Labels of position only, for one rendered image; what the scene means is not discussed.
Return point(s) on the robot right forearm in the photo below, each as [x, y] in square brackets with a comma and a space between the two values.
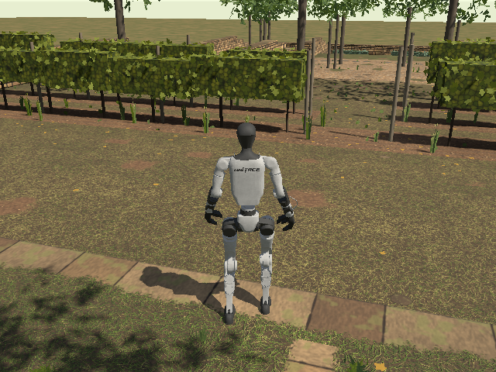
[286, 205]

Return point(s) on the left robot upper arm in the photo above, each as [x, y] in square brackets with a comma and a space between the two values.
[218, 177]

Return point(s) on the humanoid robot torso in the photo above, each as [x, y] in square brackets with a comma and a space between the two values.
[247, 187]

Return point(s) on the right robot shin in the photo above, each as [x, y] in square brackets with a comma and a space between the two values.
[265, 278]

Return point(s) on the robot right hand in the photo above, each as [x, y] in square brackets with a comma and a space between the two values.
[283, 219]

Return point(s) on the robot left hand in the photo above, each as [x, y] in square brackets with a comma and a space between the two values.
[214, 213]

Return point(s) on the robot left forearm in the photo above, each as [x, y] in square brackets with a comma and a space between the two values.
[211, 202]

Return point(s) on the right robot upper arm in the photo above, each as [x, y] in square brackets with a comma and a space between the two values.
[275, 176]

